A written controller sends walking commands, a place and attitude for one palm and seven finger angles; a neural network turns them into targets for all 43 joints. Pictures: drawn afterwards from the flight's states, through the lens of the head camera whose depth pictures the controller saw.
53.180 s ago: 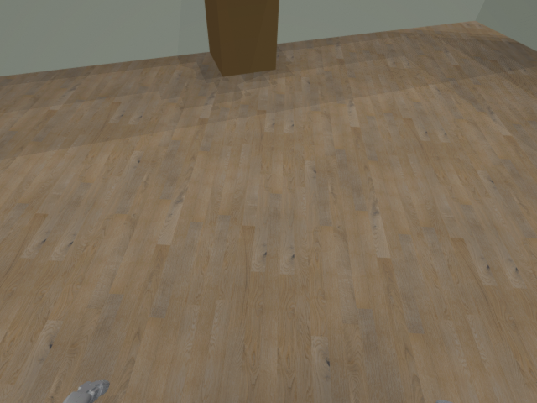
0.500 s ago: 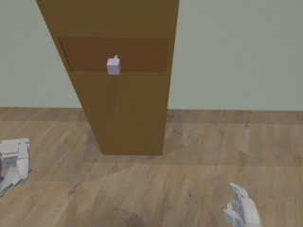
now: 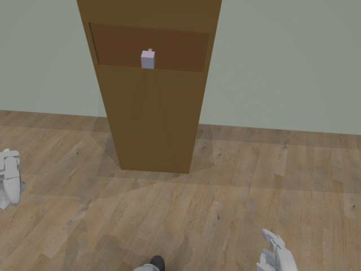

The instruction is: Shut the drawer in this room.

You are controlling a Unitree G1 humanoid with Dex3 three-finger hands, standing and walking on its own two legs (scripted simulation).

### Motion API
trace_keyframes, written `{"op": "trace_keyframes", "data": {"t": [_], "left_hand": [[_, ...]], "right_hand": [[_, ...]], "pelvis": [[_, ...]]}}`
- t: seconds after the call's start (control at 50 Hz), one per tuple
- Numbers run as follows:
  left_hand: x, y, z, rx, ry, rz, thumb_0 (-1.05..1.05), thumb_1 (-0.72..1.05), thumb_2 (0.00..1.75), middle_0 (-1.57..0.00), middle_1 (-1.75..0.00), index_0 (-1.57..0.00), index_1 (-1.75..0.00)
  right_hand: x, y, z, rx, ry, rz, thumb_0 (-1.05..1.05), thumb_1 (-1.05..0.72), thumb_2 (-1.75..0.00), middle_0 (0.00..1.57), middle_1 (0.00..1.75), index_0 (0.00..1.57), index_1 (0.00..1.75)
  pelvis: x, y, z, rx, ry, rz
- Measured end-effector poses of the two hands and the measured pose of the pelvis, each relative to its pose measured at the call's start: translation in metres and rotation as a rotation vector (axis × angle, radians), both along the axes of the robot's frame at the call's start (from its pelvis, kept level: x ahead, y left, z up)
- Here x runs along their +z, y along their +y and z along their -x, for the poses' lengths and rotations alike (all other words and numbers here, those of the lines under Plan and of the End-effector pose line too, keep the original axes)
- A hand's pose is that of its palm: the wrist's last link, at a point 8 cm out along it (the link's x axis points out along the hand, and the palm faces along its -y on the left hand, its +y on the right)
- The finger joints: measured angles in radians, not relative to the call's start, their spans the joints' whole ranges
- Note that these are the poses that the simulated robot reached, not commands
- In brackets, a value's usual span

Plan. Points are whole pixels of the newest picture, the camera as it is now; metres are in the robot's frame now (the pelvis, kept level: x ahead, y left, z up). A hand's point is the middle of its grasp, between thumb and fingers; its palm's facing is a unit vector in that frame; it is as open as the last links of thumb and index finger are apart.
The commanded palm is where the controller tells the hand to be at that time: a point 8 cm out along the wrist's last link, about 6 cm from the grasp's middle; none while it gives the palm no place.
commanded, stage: step back with the hand held close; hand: left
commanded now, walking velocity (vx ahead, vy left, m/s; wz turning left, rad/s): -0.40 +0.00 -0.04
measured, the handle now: (149, 56) +0.75 +0.15 +0.07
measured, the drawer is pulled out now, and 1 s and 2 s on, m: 0.00 0.00 0.00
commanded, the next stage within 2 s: stop stepping back and stand still in 0.06 s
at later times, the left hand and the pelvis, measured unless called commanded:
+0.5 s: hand out of the picture +0.07 +0.22 +0.17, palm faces +0.24 -0.83 -0.51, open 3.3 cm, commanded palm +0.02 +0.27 +0.19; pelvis -0.13 +0.00 +0.01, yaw -4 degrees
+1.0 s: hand out of the picture +0.02 +0.24 +0.18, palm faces +0.36 -0.77 -0.52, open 3.3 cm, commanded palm -0.03 +0.29 +0.19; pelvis -0.18 +0.01 +0.00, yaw -4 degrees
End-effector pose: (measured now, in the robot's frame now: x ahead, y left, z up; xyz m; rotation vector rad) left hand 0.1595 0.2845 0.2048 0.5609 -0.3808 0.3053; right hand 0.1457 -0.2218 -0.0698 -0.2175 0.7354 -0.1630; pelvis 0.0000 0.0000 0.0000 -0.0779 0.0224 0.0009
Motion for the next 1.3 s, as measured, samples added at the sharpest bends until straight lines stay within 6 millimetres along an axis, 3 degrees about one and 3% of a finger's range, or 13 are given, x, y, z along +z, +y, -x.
{"op": "trace_keyframes", "data": {"t": [0.1,0.18,0.26,0.36,0.56,0.66,0.78,0.96,1.06,1.16,1.24,1.26,1.3], "left_hand": [[-0.008,-0.021,0.031,-0.048,0.029,0.005,0.02,0.89,0.9,-1.41,-1.6,-1.4,-1.6],[-0.005,-0.029,0.045,-0.091,0.034,0.035,0.02,0.89,0.9,-1.41,-1.6,-1.41,-1.6],[-0.006,-0.021,0.051,-0.093,0.037,0.04,0.02,0.89,0.9,-1.41,-1.6,-1.41,-1.6],[-0.018,-0.015,0.06,-0.084,0.099,0.059,0.02,0.89,0.9,-1.41,-1.6,-1.4,-1.6],[-0.002,-0.024,0.147,-0.067,0.114,0.006,0.02,0.89,0.9,-1.41,-1.6,-1.4,-1.6],[-0.009,0.0,0.158,0.025,0.074,0.059,0.02,0.89,0.9,-1.41,-1.6,-1.41,-1.6],[-0.026,0.016,0.159,0.024,0.054,0.102,0.02,0.89,0.9,-1.41,-1.6,-1.4,-1.6],[0.005,-0.001,0.18,-0.018,0.04,-0.039,0.02,0.89,0.9,-1.41,-1.6,-1.4,-1.6],[-0.013,-0.003,0.177,0.046,0.117,-0.006,0.02,0.89,0.9,-1.41,-1.6,-1.41,-1.6],[-0.027,-0.006,0.172,0.054,0.182,0.075,0.02,0.89,0.9,-1.41,-1.6,-1.4,-1.6],[-0.021,-0.009,0.168,0.0,0.135,0.074,0.02,0.89,0.9,-1.41,-1.6,-1.4,-1.6],[-0.027,-0.008,0.163,-0.023,0.138,0.054,0.02,0.89,0.9,-1.41,-1.6,-1.4,-1.6],[-0.069,0.002,0.147,-0.015,0.3,0.086,0.01,0.89,0.9,-1.4,-1.6,-1.4,-1.59]], "right_hand": [[-0.01,0.0,0.016,0.042,-0.036,-0.028,0.02,-0.9,-0.9,0.21,0.3,0.2,0.3],[-0.012,-0.004,0.044,0.009,0.026,-0.023,0.01,-0.9,-0.9,0.21,0.3,0.2,0.3],[-0.002,-0.011,0.067,-0.048,0.001,0.011,0.02,-0.9,-0.9,0.21,0.3,0.2,0.3],[0.009,-0.018,0.1,-0.079,-0.066,0.017,0.02,-0.9,-0.9,0.21,0.3,0.2,0.3],[0.003,-0.03,0.174,-0.087,0.042,0.032,0.01,-0.9,-0.9,0.21,0.3,0.2,0.3],[0.002,-0.03,0.196,-0.116,0.047,0.057,0.02,-0.9,-0.9,0.2,0.3,0.2,0.3],[-0.002,-0.011,0.205,-0.114,-0.007,0.079,0.02,-0.9,-0.9,0.2,0.3,0.2,0.3],[-0.014,0.025,0.208,-0.053,-0.003,-0.077,0.02,-0.9,-0.9,0.21,0.3,0.2,0.3],[-0.033,0.015,0.202,-0.031,0.062,-0.093,0.02,-0.9,-0.9,0.21,0.3,0.2,0.3],[-0.019,-0.003,0.198,-0.046,0.074,-0.038,0.02,-0.9,-0.9,0.21,0.3,0.2,0.3],[-0.003,-0.016,0.187,-0.05,0.032,0.047,0.02,-0.9,-0.9,0.21,0.3,0.2,0.3],[-0.005,-0.019,0.184,-0.032,0.021,0.052,0.02,-0.9,-0.9,0.21,0.3,0.2,0.3],[-0.015,-0.024,0.179,0.005,0.061,0.044,0.01,-0.9,-0.9,0.2,0.3,0.2,0.3]], "pelvis": [[-0.01,-0.006,0.035,-0.056,0.036,-0.045],[-0.001,-0.003,0.051,-0.076,0.004,-0.051],[-0.001,0.002,0.06,-0.091,-0.009,-0.061],[0.001,0.006,0.094,-0.095,-0.05,-0.087],[0.009,0.003,0.142,-0.085,-0.05,-0.106],[0.011,0.012,0.153,-0.078,-0.03,-0.104],[-0.001,0.03,0.171,-0.05,-0.063,-0.093],[0.002,0.019,0.175,-0.056,-0.053,-0.085],[-0.003,0.013,0.18,-0.051,-0.058,-0.082],[0.006,0.011,0.176,-0.05,-0.051,-0.099],[0.004,0.014,0.17,-0.043,-0.044,-0.077],[0.001,0.016,0.169,-0.029,-0.032,-0.067],[-0.004,0.021,0.171,-0.011,-0.018,-0.079]]}}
